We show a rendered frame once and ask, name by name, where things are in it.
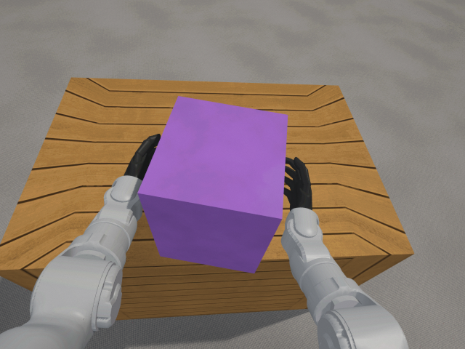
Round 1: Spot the robot right upper arm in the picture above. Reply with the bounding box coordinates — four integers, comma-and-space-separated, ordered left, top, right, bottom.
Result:
318, 305, 408, 349

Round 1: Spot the pedestal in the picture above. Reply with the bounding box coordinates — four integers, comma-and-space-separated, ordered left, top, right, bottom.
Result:
0, 77, 414, 320

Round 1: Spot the right robot hand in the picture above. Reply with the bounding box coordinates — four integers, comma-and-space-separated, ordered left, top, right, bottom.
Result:
283, 157, 312, 211

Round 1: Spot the robot left forearm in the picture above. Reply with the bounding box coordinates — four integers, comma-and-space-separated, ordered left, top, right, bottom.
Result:
30, 175, 142, 315

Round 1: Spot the robot left upper arm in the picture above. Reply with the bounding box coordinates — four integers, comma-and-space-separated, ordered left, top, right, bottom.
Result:
0, 256, 123, 349

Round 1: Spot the carton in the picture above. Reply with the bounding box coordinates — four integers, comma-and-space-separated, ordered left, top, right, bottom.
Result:
138, 96, 288, 273

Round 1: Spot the robot right forearm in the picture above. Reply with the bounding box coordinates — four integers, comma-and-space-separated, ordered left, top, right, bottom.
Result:
281, 207, 409, 349

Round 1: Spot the left robot hand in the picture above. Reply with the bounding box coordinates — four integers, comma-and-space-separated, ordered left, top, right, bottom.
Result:
124, 134, 161, 180

